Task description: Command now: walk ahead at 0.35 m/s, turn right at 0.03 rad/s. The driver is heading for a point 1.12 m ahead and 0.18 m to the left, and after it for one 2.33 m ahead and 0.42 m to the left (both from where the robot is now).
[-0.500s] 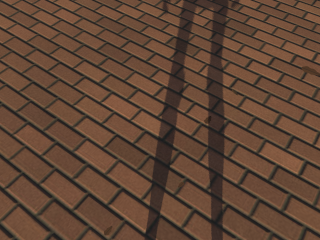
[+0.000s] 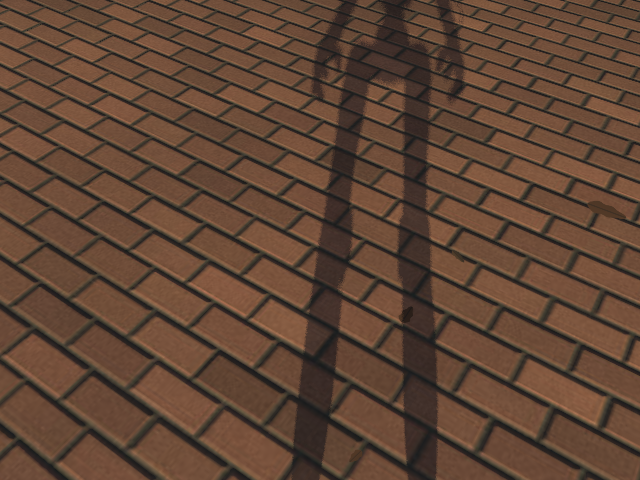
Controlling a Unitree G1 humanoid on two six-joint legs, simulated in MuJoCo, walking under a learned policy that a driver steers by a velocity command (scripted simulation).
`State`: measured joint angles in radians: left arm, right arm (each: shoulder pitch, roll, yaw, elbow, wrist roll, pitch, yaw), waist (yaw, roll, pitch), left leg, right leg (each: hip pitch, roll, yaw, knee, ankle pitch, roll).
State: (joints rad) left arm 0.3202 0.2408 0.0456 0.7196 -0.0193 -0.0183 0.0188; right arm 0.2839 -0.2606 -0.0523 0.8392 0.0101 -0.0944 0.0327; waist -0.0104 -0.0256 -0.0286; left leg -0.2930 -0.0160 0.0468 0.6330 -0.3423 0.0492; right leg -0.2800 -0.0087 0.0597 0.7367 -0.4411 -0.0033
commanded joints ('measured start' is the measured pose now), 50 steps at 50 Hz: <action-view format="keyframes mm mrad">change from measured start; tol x32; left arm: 1 -184 124 33 -159 -18 -67 1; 50 84 173 24 56 -13 -86 -22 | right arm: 1 196 -184 -44 -12 -14 -18 -3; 42 -346 -70 4 -199 7 -2 11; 50 131 -196 -45 -88 1 2 -2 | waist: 1 -94 218 82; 17 -30 142 99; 21 88 -259 -322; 41 97 -20 106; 50 -105 222 -276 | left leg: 1 404 401 -714 -394 -57 276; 19 248 211 -85 -130 771 69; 21 -302 -21 -56 547 -109 -32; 23 -517 48 -160 713 -138 -12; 44 -337 83 -59 -119 301 -6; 47 149 51 -27 -136 295 74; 50 639 390 -700 -319 -5 250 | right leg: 1 -617 8 34 408 -126 -18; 17 -226 -11 -84 -200 387 -59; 20 372 -104 29 -191 348 -164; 21 675 -364 536 -310 132 -323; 29 70 -201 181 -599 306 -247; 44 327 -256 52 -498 509 -179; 47 230 -160 -36 -109 813 -112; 50 -491 7 70 600 -97 -29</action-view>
